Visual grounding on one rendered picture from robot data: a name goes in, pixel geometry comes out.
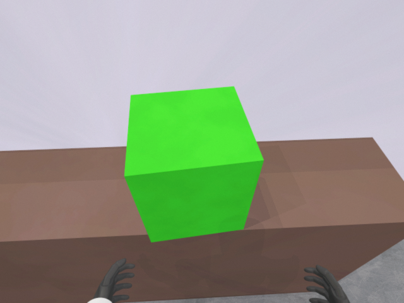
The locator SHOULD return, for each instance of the left robot hand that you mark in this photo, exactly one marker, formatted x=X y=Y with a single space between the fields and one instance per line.
x=108 y=286

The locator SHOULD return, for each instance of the right robot hand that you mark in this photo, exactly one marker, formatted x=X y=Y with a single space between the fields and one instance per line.
x=332 y=290

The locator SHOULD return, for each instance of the pedestal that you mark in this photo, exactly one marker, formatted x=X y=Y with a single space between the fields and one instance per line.
x=67 y=215

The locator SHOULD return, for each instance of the carton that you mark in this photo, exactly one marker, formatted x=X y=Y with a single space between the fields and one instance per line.
x=192 y=162

